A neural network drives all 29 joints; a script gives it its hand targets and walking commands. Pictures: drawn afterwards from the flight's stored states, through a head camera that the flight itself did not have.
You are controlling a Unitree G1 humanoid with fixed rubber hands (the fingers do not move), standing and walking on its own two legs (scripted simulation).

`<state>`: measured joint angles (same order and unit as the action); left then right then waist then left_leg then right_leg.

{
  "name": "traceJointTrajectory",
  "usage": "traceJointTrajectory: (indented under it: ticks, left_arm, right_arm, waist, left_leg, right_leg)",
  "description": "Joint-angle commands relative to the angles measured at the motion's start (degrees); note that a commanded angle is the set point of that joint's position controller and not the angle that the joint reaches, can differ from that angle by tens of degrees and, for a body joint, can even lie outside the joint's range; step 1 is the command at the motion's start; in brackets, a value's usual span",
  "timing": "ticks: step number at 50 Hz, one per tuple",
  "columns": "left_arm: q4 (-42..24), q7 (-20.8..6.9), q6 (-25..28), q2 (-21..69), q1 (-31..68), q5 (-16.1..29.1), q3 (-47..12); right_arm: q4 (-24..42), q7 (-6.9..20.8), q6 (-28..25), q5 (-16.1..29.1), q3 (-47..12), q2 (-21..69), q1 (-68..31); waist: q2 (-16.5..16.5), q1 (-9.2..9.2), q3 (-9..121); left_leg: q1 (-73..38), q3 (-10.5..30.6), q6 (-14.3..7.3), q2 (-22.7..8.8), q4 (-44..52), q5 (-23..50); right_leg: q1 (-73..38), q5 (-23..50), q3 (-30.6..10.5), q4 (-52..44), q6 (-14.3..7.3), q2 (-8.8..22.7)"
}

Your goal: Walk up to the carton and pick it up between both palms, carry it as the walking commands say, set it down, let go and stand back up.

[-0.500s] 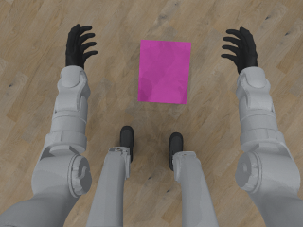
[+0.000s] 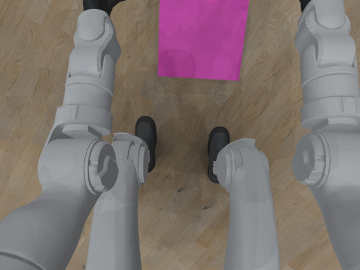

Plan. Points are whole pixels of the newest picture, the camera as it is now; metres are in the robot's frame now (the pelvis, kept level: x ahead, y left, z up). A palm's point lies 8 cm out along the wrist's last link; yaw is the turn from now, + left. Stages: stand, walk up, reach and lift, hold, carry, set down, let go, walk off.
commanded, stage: reach and lift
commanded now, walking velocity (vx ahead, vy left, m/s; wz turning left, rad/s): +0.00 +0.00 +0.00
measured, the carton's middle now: (200, 29) +0.54 -0.03 -0.44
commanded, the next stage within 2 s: none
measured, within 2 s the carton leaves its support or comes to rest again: neither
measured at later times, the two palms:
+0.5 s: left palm (113, 25) +0.52 +0.17 -0.29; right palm (281, 20) +0.53 -0.19 -0.29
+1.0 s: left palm (122, 22) +0.54 +0.16 -0.35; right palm (266, 28) +0.53 -0.19 -0.37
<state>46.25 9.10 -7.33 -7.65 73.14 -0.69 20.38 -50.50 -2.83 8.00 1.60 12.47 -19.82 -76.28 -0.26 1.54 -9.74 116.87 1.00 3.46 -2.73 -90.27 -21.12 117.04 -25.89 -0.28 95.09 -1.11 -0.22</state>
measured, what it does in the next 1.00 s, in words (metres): lowers itself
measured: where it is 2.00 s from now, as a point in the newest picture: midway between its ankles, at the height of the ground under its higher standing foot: (181, 159)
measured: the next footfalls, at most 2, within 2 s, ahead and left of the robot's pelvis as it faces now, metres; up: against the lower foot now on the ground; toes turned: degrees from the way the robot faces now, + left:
none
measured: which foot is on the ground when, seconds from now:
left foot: down 0.00-1.00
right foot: down 0.00-1.00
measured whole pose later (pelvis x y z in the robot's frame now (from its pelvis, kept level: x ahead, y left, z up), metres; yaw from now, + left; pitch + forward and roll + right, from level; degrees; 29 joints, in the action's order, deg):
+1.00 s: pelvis -0.01 +0.01 -0.13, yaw +0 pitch +37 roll +2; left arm 72.4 8.4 0.0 -17.8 93.8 13.8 8.1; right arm -64.2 -3.9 1.8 14.6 -2.3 -27.5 -87.4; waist 1.3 1.6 -29.8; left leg 129.9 2.2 3.8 -1.5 -119.4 -26.4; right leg 129.1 -31.7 -0.6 123.9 -1.4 0.4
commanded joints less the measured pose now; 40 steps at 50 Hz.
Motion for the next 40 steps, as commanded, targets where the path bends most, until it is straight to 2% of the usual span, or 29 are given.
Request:
traceJointTrajectory:
  ticks: [1, 3, 6, 7, 8, 10, 12, 13, 14, 16, 17, 18, 19, 20, 21, 23, 25, 26, 27, 28, 29, 31, 32, 33, 35, 37, 38, 39, 40]
  left_arm:
    - [-9.42, 1.20, 3.60, -15.51, 16.69, 4.12, -2.79]
    - [-8.76, 1.58, 3.85, -16.43, 17.27, 5.92, -4.62]
    - [-12.77, 2.48, 4.10, -19.38, 20.50, 7.99, -6.80]
    - [-11.90, 2.70, 3.98, -19.90, 20.84, 8.88, -7.43]
    - [-11.00, 2.90, 3.78, -19.80, 21.32, 10.22, -8.87]
    - [-12.34, 3.15, 3.36, -20.21, 23.31, 12.13, -10.90]
    - [-14.10, 3.56, 2.89, -20.98, 24.87, 13.59, -12.13]
    - [-3.38, 3.20, 2.09, -19.38, 22.85, 13.71, -12.76]
    - [-2.45, 3.06, 2.48, -17.19, 22.39, 14.76, -13.48]
    - [15.95, 1.24, 2.27, -13.09, 20.12, 13.97, -13.30]
    - [18.50, 0.39, 2.48, -12.65, 20.56, 12.59, -11.76]
    - [20.58, -0.20, 2.82, -12.62, 20.93, 10.89, -10.82]
    - [19.16, -0.47, 3.55, -14.10, 22.27, 9.54, -8.86]
    - [15.87, -0.20, 4.77, -16.01, 24.42, 8.42, -7.49]
    - [8.90, 0.35, 6.45, -17.87, 27.80, 9.25, -7.59]
    - [10.88, 0.37, 7.65, -17.80, 29.58, 11.89, -9.79]
    - [17.38, -0.26, 6.94, -17.06, 28.10, 13.03, -10.93]
    - [16.59, -0.50, 7.00, -17.14, 27.92, 13.38, -11.15]
    - [17.51, -0.75, 6.91, -17.04, 28.19, 13.43, -11.72]
    - [16.95, -0.83, 7.37, -17.71, 27.67, 13.23, -10.92]
    - [16.68, -0.85, 7.74, -17.59, 27.97, 13.77, -11.80]
    - [19.75, -0.87, 8.22, -18.18, 26.22, 13.05, -10.85]
    - [20.75, -0.85, 8.25, -17.79, 25.49, 13.26, -10.92]
    - [21.85, -0.87, 8.38, -18.24, 24.32, 13.09, -10.47]
    - [20.06, -0.76, 8.82, -19.83, 24.60, 13.15, -9.75]
    - [22.49, -0.77, 8.82, -20.15, 25.56, 14.07, -10.62]
    - [24.49, -0.91, 8.65, -19.18, 25.64, 14.18, -11.30]
    - [26.61, -1.22, 8.39, -17.80, 24.92, 14.41, -12.37]
    - [24.93, -1.36, 8.59, -17.30, 25.17, 14.39, -12.98]
  right_arm:
    - [8.99, -2.76, -2.91, 4.89, -4.43, -8.83, -24.47]
    - [8.35, -3.51, -3.07, 6.14, -5.94, -9.48, -25.33]
    - [12.09, -4.67, -3.15, 9.47, -8.04, -11.70, -27.96]
    - [10.59, -5.00, -2.81, 10.65, -9.65, -11.57, -28.08]
    - [10.45, -5.43, -2.85, 11.08, -9.64, -12.88, -28.46]
    - [12.43, -5.92, -2.66, 13.00, -11.01, -14.36, -30.61]
    - [13.95, -6.33, -2.13, 15.06, -12.79, -15.61, -32.18]
    - [3.73, -6.10, -1.11, 14.41, -13.25, -14.32, -29.40]
    - [4.54, -5.83, -1.97, 14.14, -12.98, -14.93, -30.18]
    - [-9.17, -4.19, -2.56, 10.60, -11.71, -14.19, -29.25]
    - [-11.40, -3.38, -2.84, 8.55, -10.06, -14.14, -28.97]
    - [-15.11, -2.50, -2.86, 7.63, -9.53, -12.92, -27.64]
    - [-15.64, -1.88, -3.17, 6.81, -8.52, -12.78, -26.96]
    - [-13.57, -1.42, -3.94, 7.41, -8.49, -12.11, -27.92]
    - [-9.52, -1.26, -5.04, 8.90, -9.42, -11.75, -29.64]
    - [-12.89, -0.96, -5.79, 11.03, -11.32, -11.82, -31.04]
    - [-17.47, -0.61, -5.28, 11.75, -12.29, -12.20, -31.13]
    - [-16.09, -0.49, -5.32, 11.79, -12.91, -11.59, -31.27]
    - [-16.64, -0.38, -5.35, 11.65, -12.92, -12.12, -31.77]
    - [-15.62, -0.47, -5.77, 11.49, -13.05, -12.05, -31.75]
    - [-14.42, -0.45, -6.27, 11.99, -13.29, -12.37, -32.37]
    - [-15.06, -0.42, -6.85, 12.24, -14.34, -12.34, -32.24]
    - [-13.91, -0.50, -7.28, 12.46, -14.62, -12.64, -32.58]
    - [-13.19, -0.54, -7.38, 12.72, -14.96, -12.88, -32.75]
    - [-11.19, -1.08, -7.81, 12.49, -14.89, -14.01, -33.32]
    - [-11.02, -1.29, -8.06, 13.30, -14.98, -14.74, -35.19]
    - [-13.77, -1.21, -8.02, 13.10, -14.56, -14.74, -34.32]
    - [-15.99, -0.85, -7.74, 13.67, -15.07, -13.09, -33.24]
    - [-15.28, -0.56, -7.98, 13.75, -14.60, -12.57, -32.41]
  waist:
    - [-3.14, 1.02, 89.13]
    - [-4.18, 0.52, 90.60]
    - [-2.48, 0.97, 100.10]
    - [-3.18, 1.50, 100.60]
    - [-2.99, 0.30, 101.66]
    - [-2.69, -0.25, 106.99]
    - [-1.52, 0.43, 112.94]
    - [-2.48, -0.44, 99.00]
    - [-2.92, -0.89, 94.53]
    - [-3.95, -2.43, 68.04]
    - [-3.79, -2.97, 62.08]
    - [-3.00, -2.69, 55.60]
    - [-2.77, -1.77, 54.24]
    - [-1.95, 0.28, 54.77]
    - [-1.82, 1.31, 61.09]
    - [-1.49, 0.71, 58.86]
    - [-2.14, 0.51, 54.14]
    - [-2.90, 0.81, 54.91]
    - [-2.80, 0.13, 53.40]
    - [-3.33, 0.72, 54.70]
    - [-3.10, 0.35, 55.80]
    - [-3.50, 1.56, 55.65]
    - [-3.98, 1.14, 56.72]
    - [-4.33, 1.97, 57.68]
    - [-4.72, 2.12, 60.88]
    - [-4.98, 1.38, 59.75]
    - [-4.63, 0.37, 56.42]
    - [-4.51, 0.38, 54.55]
    - [-4.09, 0.42, 55.28]
  left_leg:
    - [-32.79, -8.62, -1.01, 6.73, -8.89, 11.27]
    - [-31.59, -8.71, -1.06, 6.72, -11.05, 11.79]
    - [-36.99, -8.63, -0.95, 6.39, -14.43, 15.10]
    - [-36.68, -8.79, -1.10, 6.27, -15.27, 15.02]
    - [-37.62, -8.45, -1.12, 6.17, -16.37, 15.57]
    - [-41.44, -8.53, -1.25, 6.00, -18.21, 16.00]
    - [-46.72, -8.55, -1.19, 5.86, -20.01, 18.06]
    - [-40.59, -8.27, -1.50, 5.48, -20.32, 12.70]
    - [-38.65, -7.82, -1.51, 5.28, -20.48, 12.98]
    - [-24.72, -7.21, -1.35, 4.43, -19.72, 1.03]
    - [-21.98, -7.16, -1.24, 4.40, -19.48, -1.88]
    - [-19.86, -6.89, -1.15, 4.18, -19.28, -3.98]
    - [-19.55, -6.71, -0.93, 4.13, -19.35, -3.87]
    - [-20.59, -6.48, -0.82, 4.25, -19.77, -1.19]
    - [-24.62, -6.36, -0.68, 4.44, -21.11, 4.68]
    - [-23.29, -5.64, -0.59, 4.07, -22.82, 6.24]
    - [-20.71, -5.19, -0.54, 3.46, -23.67, 3.32]
    - [-20.06, -5.23, -0.53, 3.40, -24.08, 3.91]
    - [-19.61, -4.82, -0.48, 3.30, -24.36, 3.50]
    - [-19.49, -4.94, -0.54, 3.22, -25.15, 5.09]
    - [-19.99, -4.81, -0.39, 3.29, -25.90, 7.05]
    - [-18.84, -4.69, -0.52, 3.17, -27.27, 8.16]
    - [-19.78, -4.19, -0.60, 3.06, -28.05, 9.80]
    - [-19.67, -4.20, -0.79, 3.12, -28.63, 10.74]
    - [-19.33, -4.61, -0.64, 2.99, -29.94, 12.38]
    - [-19.01, -4.38, -0.92, 2.78, -30.66, 11.22]
    - [-17.88, -4.39, -0.79, 2.90, -30.69, 10.16]
    - [-18.01, -4.36, -0.92, 2.96, -30.64, 9.35]
    - [-19.34, -4.24, -0.74, 3.23, -30.58, 10.94]
  right_leg:
    - [-44.20, 19.97, 0.19, 1.47, 2.96, -3.08]
    - [-46.01, 21.91, 0.23, 3.64, 3.16, -3.07]
    - [-50.05, 25.24, 0.01, 6.97, 3.04, -2.76]
    - [-50.97, 25.44, -0.12, 7.70, 3.11, -2.63]
    - [-50.85, 25.51, 0.17, 8.70, 3.04, -2.57]
    - [-53.29, 25.12, 0.58, 10.28, 2.87, -2.23]
    - [-55.95, 25.76, 0.76, 12.11, 2.78, -2.34]
    - [-49.72, 19.97, 0.97, 12.06, 2.92, -1.86]
    - [-46.75, 19.56, 1.14, 12.55, 2.83, -1.83]
    - [-32.44, 6.48, 1.40, 11.58, 2.40, -0.80]
    - [-29.02, 3.05, 1.42, 11.47, 2.26, -0.60]
    - [-24.19, 0.08, 1.15, 11.53, 2.23, -0.40]
    - [-22.95, -0.50, 0.54, 11.62, 2.26, -0.41]
    - [-22.66, 1.53, -0.21, 12.50, 2.27, -0.74]
    - [-25.62, 6.70, -0.77, 13.72, 2.42, -0.82]
    - [-24.04, 8.17, -1.43, 14.89, 2.18, -0.39]
    - [-21.90, 4.93, -1.31, 15.23, 2.12, 0.41]
    - [-23.11, 5.89, -1.54, 15.28, 2.28, 0.37]
    - [-22.04, 5.63, -1.28, 16.08, 2.41, 0.37]
    - [-23.20, 7.33, -1.70, 16.42, 2.59, 0.22]
    - [-23.67, 9.50, -1.65, 17.34, 2.72, 0.31]
    - [-23.70, 11.20, -2.08, 18.34, 3.04, 0.34]
    - [-24.00, 12.82, -1.77, 19.35, 3.28, 0.34]
    - [-24.10, 13.64, -1.95, 19.71, 3.53, 0.25]
    - [-27.56, 16.71, -2.42, 20.89, 3.75, 0.17]
    - [-26.97, 15.69, -1.86, 21.60, 3.91, 0.17]
    - [-25.63, 14.57, -1.53, 21.45, 3.82, 0.18]
    - [-24.86, 13.44, -1.56, 20.94, 3.78, 0.33]
    - [-24.48, 14.51, -1.24, 20.94, 3.86, 0.17]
